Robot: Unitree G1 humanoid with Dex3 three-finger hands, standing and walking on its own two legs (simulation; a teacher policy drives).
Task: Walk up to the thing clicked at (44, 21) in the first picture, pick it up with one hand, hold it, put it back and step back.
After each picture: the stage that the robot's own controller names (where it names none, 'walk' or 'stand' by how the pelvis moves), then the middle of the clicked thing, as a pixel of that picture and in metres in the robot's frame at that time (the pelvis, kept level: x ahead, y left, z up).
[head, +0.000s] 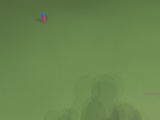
stand; (44, 18) +1.93 +0.56 -0.72
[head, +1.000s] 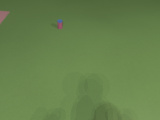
walk; (59, 24) +1.85 +0.25 -0.70
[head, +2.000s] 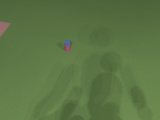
walk; (67, 46) +1.30 +0.17 -0.71
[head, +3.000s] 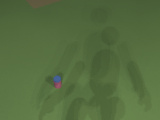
walk; (57, 82) +0.84 +0.22 -0.72
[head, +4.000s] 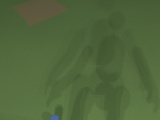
walk; out of the picture +0.49 +0.24 -0.70
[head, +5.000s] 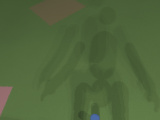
walk; out of the picture +0.47 +0.02 -0.69
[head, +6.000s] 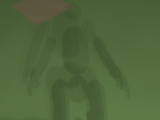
stand; out of the picture +0.41 -0.05 -0.70
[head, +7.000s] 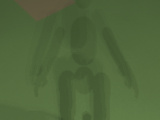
stand; out of the picture +0.34 -0.01 -0.71
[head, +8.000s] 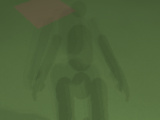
walk; out of the picture +0.35 -0.04 -0.72
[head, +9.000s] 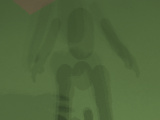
stand; out of the picture +0.30 -0.01 -0.67
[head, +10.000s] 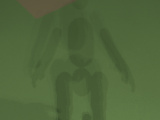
stand; out of the picture +0.33 -0.04 -0.68
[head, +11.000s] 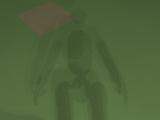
stand; out of the picture +0.33 -0.05 -0.73
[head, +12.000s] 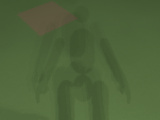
stand; out of the picture +0.31 -0.04 -0.73
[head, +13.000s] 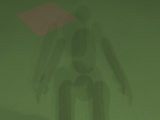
stand; out of the picture +0.30 -0.03 -0.73
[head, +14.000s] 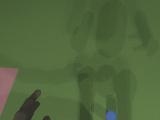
go down; (111, 118) +0.34 -0.03 -0.61
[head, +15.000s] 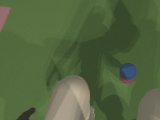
go down; (127, 73) +0.42 -0.07 -0.29
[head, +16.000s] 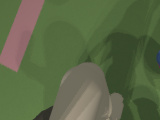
close in; out of the picture +0.42 -0.11 -0.25
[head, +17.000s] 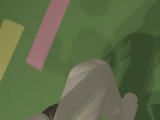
go down; out of the picture +0.43 -0.11 -0.23
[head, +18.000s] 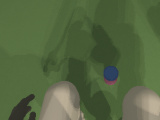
go down; (110, 76) +0.41 -0.05 -0.32
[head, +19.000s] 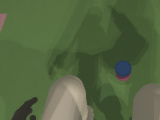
go down; (123, 71) +0.42 -0.07 -0.29
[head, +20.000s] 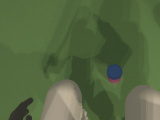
go down; (114, 74) +0.42 -0.06 -0.32
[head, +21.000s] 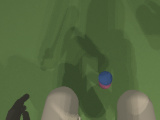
go down; (105, 80) +0.41 -0.04 -0.36
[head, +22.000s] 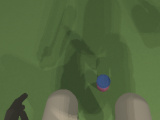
go down; (103, 83) +0.40 -0.04 -0.38
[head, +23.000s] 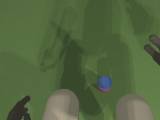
go down; (104, 84) +0.40 -0.04 -0.37
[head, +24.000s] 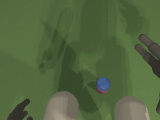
go down; (102, 86) +0.40 -0.04 -0.39
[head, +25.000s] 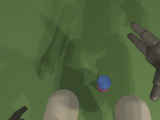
go down; (103, 84) +0.40 -0.03 -0.38
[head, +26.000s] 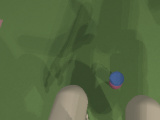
go down; (116, 80) +0.41 -0.05 -0.37
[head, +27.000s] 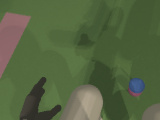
go down; (135, 87) +0.40 -0.06 -0.35
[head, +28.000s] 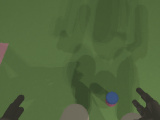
go down; (111, 99) +0.37 -0.04 -0.49
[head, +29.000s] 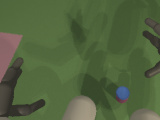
stand; (122, 95) +0.40 -0.04 -0.43
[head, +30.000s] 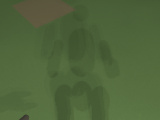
stand; out of the picture +0.31 -0.03 -0.65
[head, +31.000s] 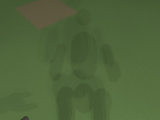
stand; out of the picture +0.33 -0.02 -0.65
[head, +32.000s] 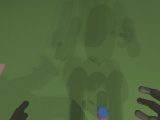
go down; (102, 114) +0.36 -0.03 -0.56
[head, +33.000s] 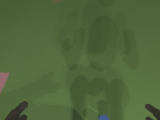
stand; out of the picture +0.36 -0.03 -0.59
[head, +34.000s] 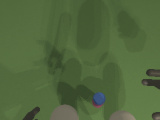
crouch; (98, 100) +0.38 -0.04 -0.47
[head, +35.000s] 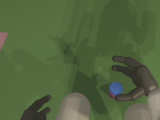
stand; (115, 91) +0.40 -0.02 -0.40
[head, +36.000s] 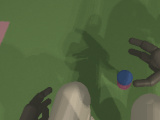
stand; (124, 80) +0.42 -0.04 -0.31
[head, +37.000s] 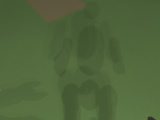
stand; out of the picture +0.33 -0.05 -0.65
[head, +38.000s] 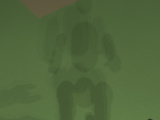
rest palm; out of the picture +0.33 -0.03 -0.64
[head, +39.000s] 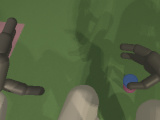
withdraw; (129, 84) +0.42 -0.04 -0.35
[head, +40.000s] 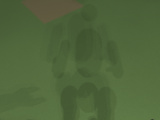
withdraw; out of the picture +0.35 -0.04 -0.64
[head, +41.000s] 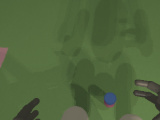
withdraw; (109, 100) +0.38 -0.03 -0.49
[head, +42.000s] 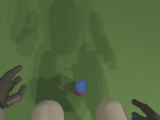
rest palm; (80, 88) +0.41 -0.02 -0.41
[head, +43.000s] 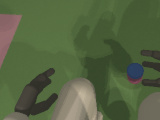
withdraw; (134, 74) +0.43 -0.05 -0.29
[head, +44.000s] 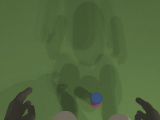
walk; (96, 100) +0.40 -0.03 -0.50
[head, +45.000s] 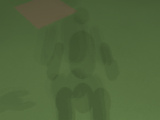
stand; out of the picture +0.33 -0.04 -0.65
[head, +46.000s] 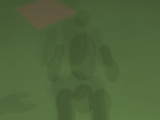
stand; out of the picture +0.34 -0.03 -0.65
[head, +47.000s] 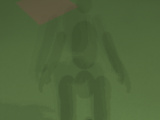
stand; out of the picture +0.33 -0.03 -0.70
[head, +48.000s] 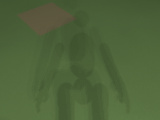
stand; out of the picture +0.36 -0.03 -0.72
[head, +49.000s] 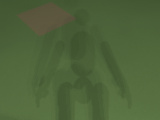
stand; out of the picture +0.34 -0.03 -0.73
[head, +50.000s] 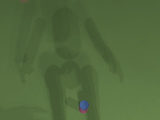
walk; (83, 107) +0.45 -0.03 -0.70
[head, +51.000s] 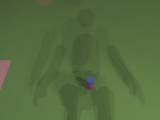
walk; (90, 83) +0.74 +0.01 -0.71
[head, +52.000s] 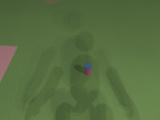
stand; (87, 69) +0.98 -0.04 -0.71
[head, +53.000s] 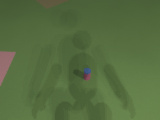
stand; (87, 74) +0.95 -0.03 -0.73
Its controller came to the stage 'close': yes
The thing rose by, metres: 0.00
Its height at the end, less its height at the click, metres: +0.00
